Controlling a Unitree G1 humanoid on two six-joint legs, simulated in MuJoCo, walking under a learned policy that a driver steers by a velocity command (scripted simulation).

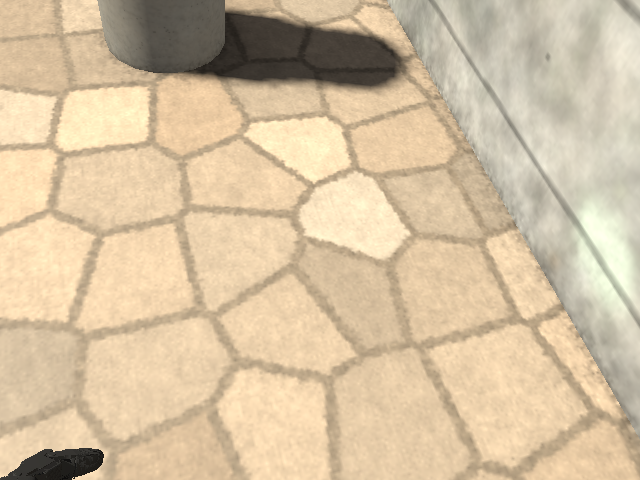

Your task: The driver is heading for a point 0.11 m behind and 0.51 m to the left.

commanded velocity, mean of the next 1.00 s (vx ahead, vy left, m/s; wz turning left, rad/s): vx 0.10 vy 0.00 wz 0.97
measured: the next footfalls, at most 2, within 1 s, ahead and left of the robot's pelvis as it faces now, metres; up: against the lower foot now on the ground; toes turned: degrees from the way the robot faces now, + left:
right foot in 0.28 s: +0.14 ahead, -0.12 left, +0.00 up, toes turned +23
left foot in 0.68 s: +0.13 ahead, +0.20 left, +0.00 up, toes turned +41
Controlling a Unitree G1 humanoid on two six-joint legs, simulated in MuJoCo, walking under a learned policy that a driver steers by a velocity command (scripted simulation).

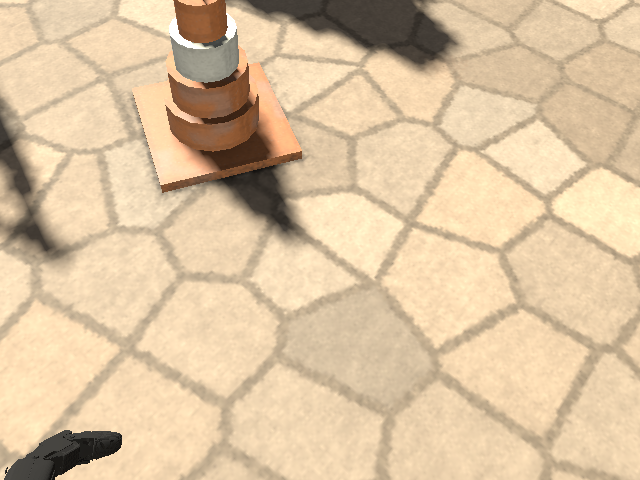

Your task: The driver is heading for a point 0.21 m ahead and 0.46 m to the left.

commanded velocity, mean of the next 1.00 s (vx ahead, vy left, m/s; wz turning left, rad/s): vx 0.20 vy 0.00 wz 1.00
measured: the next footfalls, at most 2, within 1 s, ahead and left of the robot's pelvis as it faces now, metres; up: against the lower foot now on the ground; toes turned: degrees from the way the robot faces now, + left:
right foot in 0.12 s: +0.13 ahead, -0.14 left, +0.00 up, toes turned +16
left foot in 0.58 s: +0.01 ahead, +0.12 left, +0.00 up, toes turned +38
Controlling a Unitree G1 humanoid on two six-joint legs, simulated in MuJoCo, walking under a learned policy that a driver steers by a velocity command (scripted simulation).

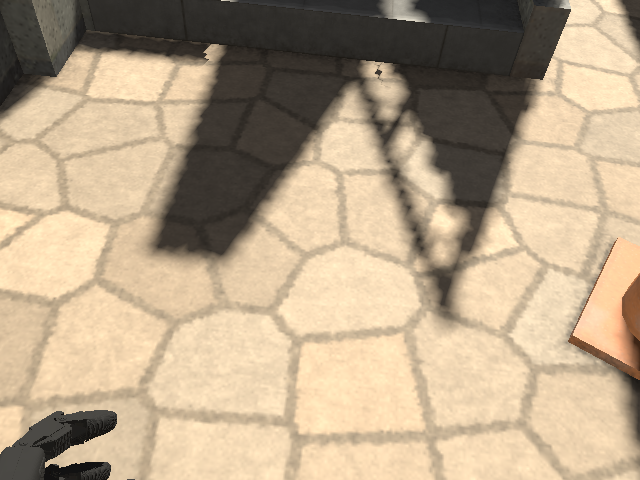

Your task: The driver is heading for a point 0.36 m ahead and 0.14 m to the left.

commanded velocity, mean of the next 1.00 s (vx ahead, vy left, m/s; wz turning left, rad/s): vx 0.47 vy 0.00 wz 0.53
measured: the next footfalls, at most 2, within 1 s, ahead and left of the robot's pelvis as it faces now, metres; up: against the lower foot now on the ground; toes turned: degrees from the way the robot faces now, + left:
right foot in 0.04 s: +0.11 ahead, -0.14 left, +0.00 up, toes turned +8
left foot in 0.48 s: +0.46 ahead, +0.19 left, +0.00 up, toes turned +27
